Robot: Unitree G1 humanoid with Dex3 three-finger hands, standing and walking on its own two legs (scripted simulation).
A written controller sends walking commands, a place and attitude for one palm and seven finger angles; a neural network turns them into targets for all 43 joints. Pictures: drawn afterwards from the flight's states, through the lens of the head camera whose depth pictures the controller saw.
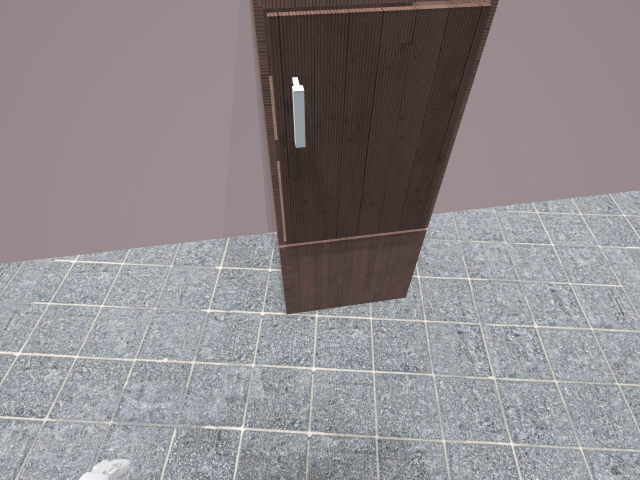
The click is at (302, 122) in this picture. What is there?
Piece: cupboard door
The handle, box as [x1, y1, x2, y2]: [292, 77, 305, 147]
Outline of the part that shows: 293,77 292,94 295,145 296,147 305,146 303,88 302,85 298,84 297,77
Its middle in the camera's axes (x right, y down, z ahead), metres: -0.05 -0.25 +0.77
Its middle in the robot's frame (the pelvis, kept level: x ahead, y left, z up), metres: +0.75 +0.09 +0.07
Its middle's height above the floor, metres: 0.84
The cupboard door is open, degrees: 0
